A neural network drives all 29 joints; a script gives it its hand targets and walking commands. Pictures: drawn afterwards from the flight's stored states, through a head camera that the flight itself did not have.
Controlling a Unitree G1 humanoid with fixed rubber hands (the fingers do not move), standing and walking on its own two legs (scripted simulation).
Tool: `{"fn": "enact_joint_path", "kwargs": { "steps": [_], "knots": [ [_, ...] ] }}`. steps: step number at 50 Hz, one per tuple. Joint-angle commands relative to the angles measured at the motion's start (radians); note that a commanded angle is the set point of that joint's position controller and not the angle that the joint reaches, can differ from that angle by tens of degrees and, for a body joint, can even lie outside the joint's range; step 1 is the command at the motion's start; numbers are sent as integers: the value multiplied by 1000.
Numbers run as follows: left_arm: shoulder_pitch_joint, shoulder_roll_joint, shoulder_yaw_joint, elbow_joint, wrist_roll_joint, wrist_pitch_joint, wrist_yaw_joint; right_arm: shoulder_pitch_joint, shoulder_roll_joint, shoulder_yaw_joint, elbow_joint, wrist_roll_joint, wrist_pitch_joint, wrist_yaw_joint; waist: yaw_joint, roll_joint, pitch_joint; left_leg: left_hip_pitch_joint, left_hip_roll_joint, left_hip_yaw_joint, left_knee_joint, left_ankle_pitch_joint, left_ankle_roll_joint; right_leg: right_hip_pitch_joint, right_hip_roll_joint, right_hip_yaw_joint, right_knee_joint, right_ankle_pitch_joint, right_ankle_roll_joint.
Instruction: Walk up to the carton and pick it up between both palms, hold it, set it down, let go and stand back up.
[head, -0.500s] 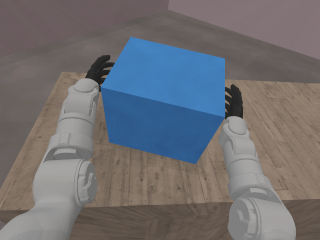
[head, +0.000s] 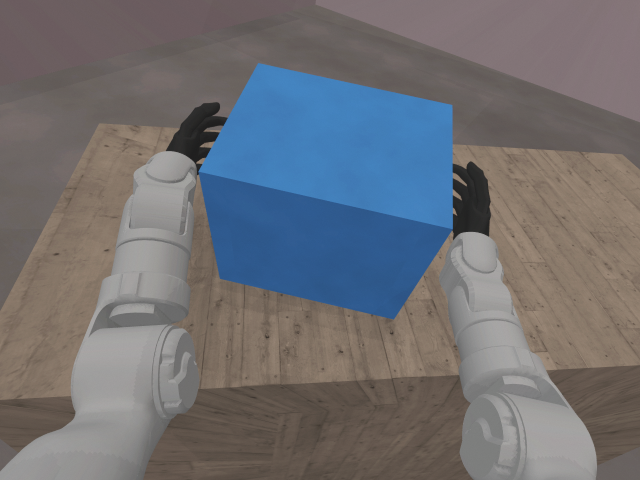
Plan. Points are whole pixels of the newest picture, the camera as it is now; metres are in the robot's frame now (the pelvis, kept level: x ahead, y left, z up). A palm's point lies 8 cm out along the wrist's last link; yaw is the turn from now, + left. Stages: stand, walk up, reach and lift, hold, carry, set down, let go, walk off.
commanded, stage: set down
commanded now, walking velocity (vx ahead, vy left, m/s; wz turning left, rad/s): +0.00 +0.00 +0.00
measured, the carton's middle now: (329, 197) +0.47 -0.03 +0.12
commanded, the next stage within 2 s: none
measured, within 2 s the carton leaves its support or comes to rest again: rests again in 1.60 s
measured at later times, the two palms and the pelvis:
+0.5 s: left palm (202, 161) +0.48 +0.14 +0.17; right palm (466, 231) +0.40 -0.20 +0.13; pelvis +0.00 -0.03 +0.00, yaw +1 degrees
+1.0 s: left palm (203, 169) +0.48 +0.14 +0.16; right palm (464, 235) +0.39 -0.20 +0.13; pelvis +0.00 -0.03 +0.00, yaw +1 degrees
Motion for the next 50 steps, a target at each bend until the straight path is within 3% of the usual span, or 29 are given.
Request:
{"fn": "enact_joint_path", "kwargs": {
  "steps": [1, 4, 5, 6, 8, 10, 14, 16, 17, 18, 19, 20, 23, 24, 27, 29, 30, 32, 33, 34, 35, 37, 38, 41, 44, 45, 48, 49, 50],
  "knots": [
    [-423, -461, -110, 7, -38, -56, -157, -551, 247, 237, -138, -41, 36, 109, -101, 181, -226, 327, 10, 33, -80, 591, -116, 86, 48, -57, 87, 180, 60],
    [-453, -442, -98, 37, -30, -77, -159, -589, 235, 171, -151, -56, 55, 115, -96, 247, -195, 312, 15, 21, -73, 510, -141, 55, 62, -68, 90, 89, 28],
    [-446, -428, -87, 58, -26, -86, -158, -572, 240, 163, -157, -68, 61, 113, -92, 227, -168, 282, 5, 27, -72, 468, -136, 64, 65, -68, 83, 91, 23],
    [-449, -431, -75, 96, -37, -92, -163, -560, 234, 140, -135, -82, 71, 108, -114, 208, -143, 268, 5, 16, -82, 415, -130, 58, 62, -65, 82, 74, 21],
    [-463, -401, -53, 126, -37, -121, -173, -525, 259, 146, -136, -90, 96, 100, -99, 166, -121, 198, -10, 30, -113, 285, -102, 94, 48, -53, 82, 70, 28],
    [-470, -390, -41, 163, -34, -138, -178, -508, 282, 127, -127, -111, 103, 93, -118, 159, -113, 181, -13, 33, -111, 273, -98, 95, 45, -52, 92, 87, 39],
    [-450, -373, -46, 169, -46, -162, -180, -486, 276, 126, -157, -134, 107, 82, -126, 178, -154, 214, -11, 38, -93, 313, -106, 65, 47, -53, 93, 125, 45],
    [-429, -378, -39, 173, -44, -169, -174, -495, 288, 144, -183, -123, 97, 84, -95, 191, -200, 246, -4, 30, -78, 377, -116, 50, 51, -54, 100, 127, 39],
    [-423, -385, -32, 172, -41, -172, -174, -493, 290, 137, -203, -131, 88, 84, -102, 195, -218, 254, -1, 25, -72, 399, -120, 60, 53, -61, 103, 136, 39],
    [-392, -367, -3, 213, -27, -168, -173, -473, 291, 148, -202, -146, 91, 83, -82, 161, -193, 230, -9, 34, -70, 379, -106, 49, 56, -64, 102, 147, 45],
    [-396, -380, -23, 199, -48, -175, -174, -450, 303, 150, -187, -142, 89, 79, -99, 151, -206, 240, -8, 31, -63, 403, -108, 48, 54, -62, 109, 188, 49],
    [-396, -370, 9, 199, -33, -178, -178, -444, 311, 178, -202, -139, 87, 79, -78, 133, -213, 222, -20, 37, -54, 417, -97, 58, 51, -54, 120, 243, 59],
    [-364, -403, -6, 150, -38, -183, -180, -411, 343, 223, -228, -138, 64, 65, -88, 123, -286, 248, -20, 42, -16, 526, -112, 78, 58, -64, 155, 384, 78],
    [-358, -391, 2, 148, -45, -189, -181, -424, 345, 242, -248, -135, 56, 64, -63, 119, -308, 254, -14, 44, -5, 562, -114, 77, 56, -60, 163, 417, 79],
    [-327, -400, -19, 80, -14, -191, -173, -337, 331, 250, -175, -137, 39, 55, -81, 194, -315, 362, 4, 22, 46, 780, -148, 3, 77, -83, 159, 398, 74],
    [-311, -411, -32, 42, -6, -195, -165, -324, 334, 241, -145, -133, 21, 55, -79, 212, -323, 379, 9, 26, 62, 828, -161, -32, 83, -87, 129, 360, 52],
    [-309, -418, -34, 43, -23, -188, -163, -328, 346, 266, -161, -124, 6, 55, -59, 213, -314, 382, 12, 34, 74, 878, -164, -30, 86, -81, 110, 373, 39],
    [-275, -418, -32, 61, -21, -180, -161, -316, 317, 246, -113, -115, 2, 65, -54, 225, -284, 398, 30, 28, 65, 887, -176, -53, 95, -87, 77, 266, 16],
    [-252, -437, -52, 55, -24, -173, -155, -309, 318, 246, -123, -116, -8, 64, -66, 236, -297, 404, 28, 26, 74, 910, -183, -63, 100, -94, 78, 294, 18],
    [-265, -411, -21, 60, -15, -176, -153, -318, 306, 251, -125, -105, -10, 68, -35, 224, -296, 416, 30, 27, 71, 904, -173, -69, 94, -89, 71, 265, 19],
    [-250, -428, -37, 49, -21, -170, -152, -295, 307, 257, -122, -103, -16, 67, -45, 232, -293, 418, 30, 33, 72, 904, -177, -70, 99, -86, 60, 248, 9],
    [-262, -391, -24, 58, -17, -175, -151, -299, 301, 251, -132, -104, -17, 75, -28, 224, -272, 391, 31, 32, 61, 875, -172, -57, 94, -87, 58, 230, 9],
    [-257, -412, -33, 69, -12, -166, -149, -289, 304, 231, -96, -111, -15, 72, -47, 237, -254, 389, 30, 29, 59, 872, -176, -65, 97, -87, 52, 216, 6],
    [-268, -401, -18, 83, -5, -164, -155, -275, 289, 222, -98, -110, -2, 76, -53, 228, -238, 395, 26, 25, 40, 804, -164, -68, 96, -102, 58, 190, 9],
    [-261, -392, -2, 104, -12, -171, -160, -284, 290, 223, -125, -119, -2, 73, -49, 195, -220, 363, 21, 34, 27, 759, -153, -45, 91, -93, 60, 210, 20],
    [-252, -377, 25, 118, 6, -168, -165, -268, 302, 242, -129, -123, 4, 71, -31, 175, -191, 333, 11, 43, 18, 718, -135, -18, 78, -85, 68, 240, 36],
    [-254, -378, 39, 139, 9, -185, -176, -257, 326, 244, -144, -146, 11, 65, -45, 132, -200, 339, 1, 41, 10, 657, -118, -15, 75, -86, 104, 294, 62],
    [-257, -386, 27, 143, 10, -186, -180, -265, 322, 217, -129, -149, 15, 62, -67, 163, -192, 329, -2, 41, 5, 645, -125, -17, 74, -86, 100, 290, 63],
    [-254, -357, 52, 148, 14, -188, -185, -256, 318, 239, -143, -144, 19, 64, -44, 139, -175, 311, -5, 44, 2, 634, -114, 8, 69, -80, 109, 315, 69]
  ]
}}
